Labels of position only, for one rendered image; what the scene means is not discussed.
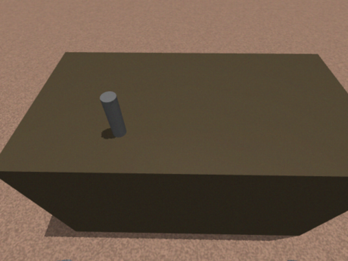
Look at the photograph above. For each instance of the can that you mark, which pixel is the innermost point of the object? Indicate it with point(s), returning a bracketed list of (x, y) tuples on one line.
[(113, 113)]

